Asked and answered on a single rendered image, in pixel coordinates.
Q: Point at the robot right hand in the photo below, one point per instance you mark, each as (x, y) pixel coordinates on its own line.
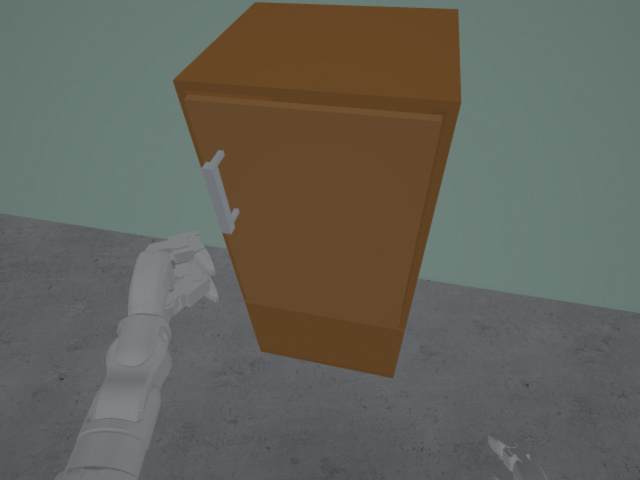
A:
(515, 458)

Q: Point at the robot left hand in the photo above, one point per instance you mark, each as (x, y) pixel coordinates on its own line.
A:
(153, 277)

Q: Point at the handle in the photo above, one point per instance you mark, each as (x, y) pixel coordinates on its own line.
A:
(217, 194)

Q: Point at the cupboard door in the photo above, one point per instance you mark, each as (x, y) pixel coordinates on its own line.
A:
(330, 201)

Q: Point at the robot left forearm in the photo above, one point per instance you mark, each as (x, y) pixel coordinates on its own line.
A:
(118, 428)

